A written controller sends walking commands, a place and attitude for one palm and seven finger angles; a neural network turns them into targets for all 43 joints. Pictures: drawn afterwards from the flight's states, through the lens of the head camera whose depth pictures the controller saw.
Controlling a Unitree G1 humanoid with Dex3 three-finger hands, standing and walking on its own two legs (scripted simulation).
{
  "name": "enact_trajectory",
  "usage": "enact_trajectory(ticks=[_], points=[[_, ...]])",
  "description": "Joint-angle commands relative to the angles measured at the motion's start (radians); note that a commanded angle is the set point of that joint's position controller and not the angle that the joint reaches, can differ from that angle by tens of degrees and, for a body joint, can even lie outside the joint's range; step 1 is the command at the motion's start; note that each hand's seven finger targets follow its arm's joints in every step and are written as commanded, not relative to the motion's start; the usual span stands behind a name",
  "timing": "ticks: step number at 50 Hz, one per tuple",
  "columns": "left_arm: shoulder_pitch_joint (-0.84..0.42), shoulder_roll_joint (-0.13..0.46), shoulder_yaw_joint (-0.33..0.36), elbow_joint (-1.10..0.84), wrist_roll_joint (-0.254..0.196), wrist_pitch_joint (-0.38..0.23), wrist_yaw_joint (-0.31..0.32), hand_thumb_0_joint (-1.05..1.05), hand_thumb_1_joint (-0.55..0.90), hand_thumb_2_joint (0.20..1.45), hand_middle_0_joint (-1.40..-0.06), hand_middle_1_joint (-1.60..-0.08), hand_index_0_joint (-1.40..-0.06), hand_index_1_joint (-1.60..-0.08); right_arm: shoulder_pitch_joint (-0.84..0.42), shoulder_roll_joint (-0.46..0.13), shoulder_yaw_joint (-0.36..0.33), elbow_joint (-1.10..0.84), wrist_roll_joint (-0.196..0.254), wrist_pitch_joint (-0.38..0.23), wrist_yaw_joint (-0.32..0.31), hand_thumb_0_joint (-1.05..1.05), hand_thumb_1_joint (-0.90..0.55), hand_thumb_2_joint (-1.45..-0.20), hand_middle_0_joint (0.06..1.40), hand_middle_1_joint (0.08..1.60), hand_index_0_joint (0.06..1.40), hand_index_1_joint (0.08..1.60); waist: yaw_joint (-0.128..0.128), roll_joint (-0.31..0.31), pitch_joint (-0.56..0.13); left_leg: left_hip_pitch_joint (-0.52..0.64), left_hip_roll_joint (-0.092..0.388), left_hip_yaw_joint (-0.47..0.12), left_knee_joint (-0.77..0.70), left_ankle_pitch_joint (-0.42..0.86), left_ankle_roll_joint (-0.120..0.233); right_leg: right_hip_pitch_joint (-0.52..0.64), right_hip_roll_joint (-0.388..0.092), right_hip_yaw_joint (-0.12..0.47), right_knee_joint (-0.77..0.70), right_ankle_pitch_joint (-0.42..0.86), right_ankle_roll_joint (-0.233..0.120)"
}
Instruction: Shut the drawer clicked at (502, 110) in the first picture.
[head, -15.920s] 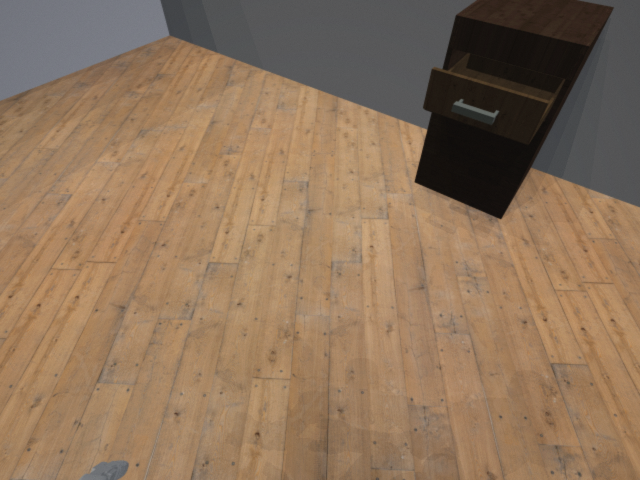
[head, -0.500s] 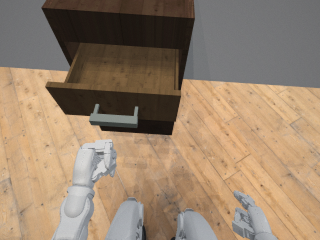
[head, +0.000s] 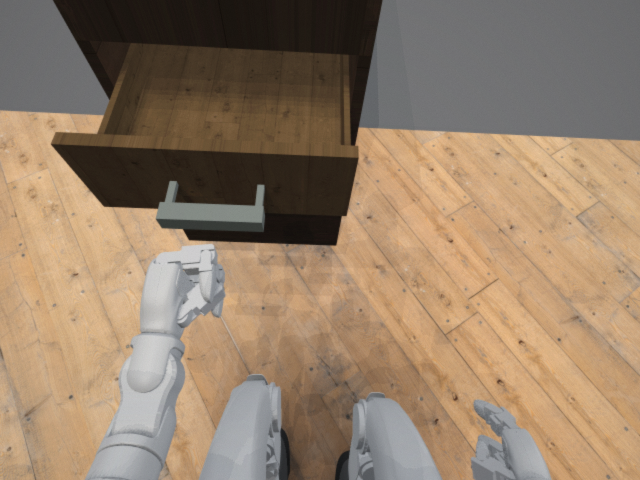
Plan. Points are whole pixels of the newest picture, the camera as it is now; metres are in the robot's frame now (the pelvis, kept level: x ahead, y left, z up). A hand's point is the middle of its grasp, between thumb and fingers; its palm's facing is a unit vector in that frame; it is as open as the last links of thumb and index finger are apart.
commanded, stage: bring the fist close to the handle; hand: left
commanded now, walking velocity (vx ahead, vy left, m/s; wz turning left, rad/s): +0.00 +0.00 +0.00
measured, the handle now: (214, 203) +0.47 +0.17 -0.03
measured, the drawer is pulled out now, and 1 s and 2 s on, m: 0.19 0.19 0.06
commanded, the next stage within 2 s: push the drawer shut in 0.62 s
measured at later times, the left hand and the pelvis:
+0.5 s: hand (229, 273) +0.37 +0.13 -0.02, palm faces -0.01 -1.00 -0.03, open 3.2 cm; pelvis -0.01 +0.01 -0.02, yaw -1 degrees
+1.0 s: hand (231, 254) +0.39 +0.13 -0.02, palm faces +0.00 -1.00 -0.05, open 3.2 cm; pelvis -0.01 -0.01 -0.03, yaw +0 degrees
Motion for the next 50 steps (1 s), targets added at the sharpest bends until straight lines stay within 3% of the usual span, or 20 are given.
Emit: enact_trajectory(ticks=[1,8,16,17,19,21,23,24,26,29,32,36,39,42,46,47,50], points=[[-0.251,0.072,0.03,-0.148,0.003,-0.071,0.007,0.0,0.9,0.9,-1.4,-1.6,-1.4,-1.6,0.023,-0.15,-0.06,-0.108,0.002,-0.03,-0.006,0.0,-0.9,-0.9,0.2,0.3,0.2,0.3,-0.034,0.014,-0.398,0.372,-0.019,-0.126,-0.141,0.216,-0.036,0.072,0.004,0.113,-0.203,0.239,0.033],[-0.378,0.107,0.066,-0.086,0.01,-0.073,0.02,0.0,0.9,0.9,-1.4,-1.6,-1.4,-1.6,0.032,-0.163,-0.057,-0.104,-0.003,-0.014,-0.008,0.0,-0.9,-0.9,0.2,0.3,0.2,0.3,-0.037,0.043,-0.456,0.364,-0.021,-0.143,-0.108,0.198,-0.04,0.006,0.005,0.106,-0.157,0.215,0.03],[-0.357,0.098,0.059,-0.138,0.006,-0.034,0.023,0.0,0.9,0.9,-1.4,-1.6,-1.4,-1.6,0.046,-0.167,-0.061,-0.121,0.004,0.017,0.0,0.0,-0.9,-0.9,0.2,0.3,0.2,0.3,-0.027,0.062,-0.532,0.44,-0.012,-0.162,-0.121,0.269,-0.046,0.005,0.005,0.093,-0.14,0.266,0.03],[-0.35,0.086,0.048,-0.138,0.005,-0.026,0.025,0.0,0.9,0.9,-1.4,-1.6,-1.4,-1.6,0.047,-0.166,-0.061,-0.121,0.006,0.021,0.001,0.0,-0.9,-0.9,0.2,0.3,0.2,0.3,-0.035,0.035,-0.524,0.429,-0.011,-0.166,-0.124,0.257,-0.043,0.01,0.004,0.092,-0.145,0.26,0.034],[-0.337,0.111,0.071,-0.14,0.006,-0.02,0.031,0.0,0.9,0.9,-1.4,-1.6,-1.4,-1.6,0.051,-0.165,-0.059,-0.12,0.007,0.022,-0.004,0.0,-0.9,-0.9,0.2,0.3,0.2,0.3,-0.031,0.029,-0.51,0.407,-0.012,-0.161,-0.121,0.253,-0.042,0.018,0.006,0.095,-0.144,0.259,0.033],[-0.36,0.081,0.041,-0.139,0.01,-0.022,0.038,0.0,0.9,0.9,-1.4,-1.6,-1.4,-1.6,0.046,-0.159,-0.058,-0.114,0.007,0.024,-0.004,0.0,-0.9,-0.9,0.2,0.3,0.2,0.3,-0.045,0.015,-0.482,0.39,-0.014,-0.157,-0.121,0.233,-0.039,0.016,0.004,0.095,-0.154,0.248,0.036],[-0.372,0.09,0.051,-0.122,0.015,-0.03,0.047,0.0,0.9,0.9,-1.4,-1.6,-1.4,-1.6,0.047,-0.159,-0.057,-0.106,0.007,0.021,-0.006,0.0,-0.9,-0.9,0.2,0.3,0.2,0.3,-0.048,0.0,-0.46,0.366,-0.015,-0.156,-0.117,0.199,-0.038,0.01,0.005,0.098,-0.159,0.222,0.038],[-0.395,0.084,0.04,-0.13,0.017,-0.038,0.048,0.0,0.9,0.9,-1.4,-1.6,-1.4,-1.6,0.049,-0.159,-0.057,-0.102,0.005,0.017,-0.008,0.0,-0.9,-0.9,0.2,0.3,0.2,0.3,-0.055,0.017,-0.459,0.376,-0.014,-0.16,-0.115,0.202,-0.037,-0.012,0.005,0.095,-0.153,0.222,0.037],[-0.381,0.08,0.037,-0.133,0.022,-0.049,0.051,0.0,0.9,0.9,-1.4,-1.6,-1.4,-1.6,0.051,-0.157,-0.059,-0.1,0.003,0.013,-0.006,0.0,-0.9,-0.9,0.2,0.3,0.2,0.3,-0.041,0.04,-0.479,0.4,-0.016,-0.16,-0.12,0.219,-0.042,-0.008,0.003,0.094,-0.15,0.229,0.033],[-0.365,0.085,0.045,-0.09,0.021,-0.047,0.05,0.0,0.9,0.9,-1.4,-1.6,-1.4,-1.6,0.057,-0.157,-0.058,-0.096,0.003,0.015,-0.003,0.0,-0.9,-0.9,0.2,0.3,0.2,0.3,-0.046,0.019,-0.449,0.377,-0.017,-0.153,-0.116,0.218,-0.039,-0.003,0.006,0.097,-0.157,0.231,0.032],[-0.353,0.088,0.046,-0.088,0.025,-0.046,0.047,0.0,0.9,0.9,-1.4,-1.6,-1.4,-1.6,0.049,-0.156,-0.058,-0.105,0.004,0.02,-0.001,0.0,-0.9,-0.9,0.2,0.3,0.2,0.3,-0.034,0.028,-0.46,0.369,-0.019,-0.146,-0.115,0.218,-0.04,0.017,0.005,0.104,-0.158,0.234,0.031],[-0.378,0.079,0.036,-0.102,0.021,-0.047,0.049,0.0,0.9,0.9,-1.4,-1.6,-1.4,-1.6,0.044,-0.153,-0.059,-0.11,0.005,0.025,-0.001,0.0,-0.9,-0.9,0.2,0.3,0.2,0.3,-0.044,0.025,-0.453,0.364,-0.021,-0.139,-0.111,0.214,-0.037,0.023,0.005,0.108,-0.167,0.237,0.034],[-0.43,0.125,0.078,-0.088,0.02,-0.056,0.055,0.0,0.9,0.9,-1.4,-1.6,-1.4,-1.6,0.052,-0.152,-0.057,-0.1,0.002,0.02,-0.009,0.0,-0.9,-0.9,0.2,0.3,0.2,0.3,-0.053,0.001,-0.46,0.316,-0.022,-0.127,-0.084,0.217,-0.031,0.05,0.008,0.122,-0.165,0.249,0.038],[-0.471,0.146,0.1,-0.061,0.017,-0.065,0.049,0.0,0.9,0.9,-1.4,-1.6,-1.4,-1.6,0.054,-0.149,-0.053,-0.089,-0.001,0.015,-0.012,0.0,-0.9,-0.9,0.2,0.3,0.2,0.3,-0.053,0.019,-0.46,0.294,-0.025,-0.115,-0.069,0.222,-0.032,0.07,0.007,0.135,-0.169,0.259,0.039],[-0.513,0.158,0.108,-0.029,0.01,-0.059,0.025,0.0,0.9,0.9,-1.4,-1.6,-1.4,-1.6,0.065,-0.155,-0.055,-0.084,0.0,0.013,-0.016,0.0,-0.9,-0.9,0.2,0.3,0.2,0.3,-0.057,0.031,-0.492,0.304,-0.023,-0.114,-0.059,0.243,-0.031,0.073,0.008,0.139,-0.164,0.282,0.039],[-0.514,0.136,0.084,-0.013,0.009,-0.051,0.015,0.0,0.9,0.9,-1.4,-1.6,-1.4,-1.6,0.065,-0.154,-0.053,-0.086,0.001,0.015,-0.015,0.0,-0.9,-0.9,0.2,0.3,0.2,0.3,-0.061,0.038,-0.484,0.303,-0.024,-0.113,-0.062,0.237,-0.031,0.071,0.008,0.14,-0.17,0.276,0.039],[-0.561,0.171,0.12,0.016,-0.001,-0.036,0.002,0.0,0.9,0.9,-1.4,-1.6,-1.4,-1.6,0.08,-0.161,-0.052,-0.082,0.003,0.018,-0.019,0.0,-0.9,-0.9,0.2,0.3,0.2,0.3,-0.067,0.015,-0.492,0.284,-0.022,-0.115,-0.054,0.245,-0.027,0.084,0.01,0.139,-0.165,0.292,0.041]])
